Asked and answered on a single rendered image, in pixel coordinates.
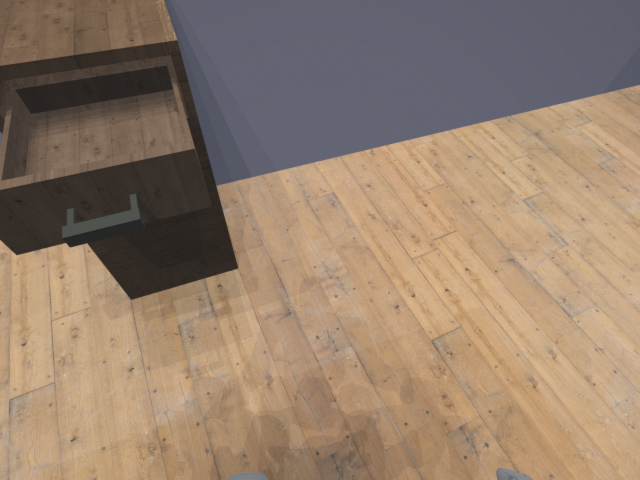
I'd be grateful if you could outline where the cabinet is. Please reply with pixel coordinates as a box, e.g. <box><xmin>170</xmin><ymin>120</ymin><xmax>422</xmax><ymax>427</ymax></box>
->
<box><xmin>0</xmin><ymin>0</ymin><xmax>238</xmax><ymax>300</ymax></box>

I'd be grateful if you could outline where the drawer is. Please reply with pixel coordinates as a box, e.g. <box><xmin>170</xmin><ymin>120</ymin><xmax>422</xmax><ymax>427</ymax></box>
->
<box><xmin>0</xmin><ymin>63</ymin><xmax>212</xmax><ymax>255</ymax></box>

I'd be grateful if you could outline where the handle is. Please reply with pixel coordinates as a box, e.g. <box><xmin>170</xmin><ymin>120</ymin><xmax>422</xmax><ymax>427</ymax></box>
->
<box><xmin>62</xmin><ymin>194</ymin><xmax>145</xmax><ymax>247</ymax></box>

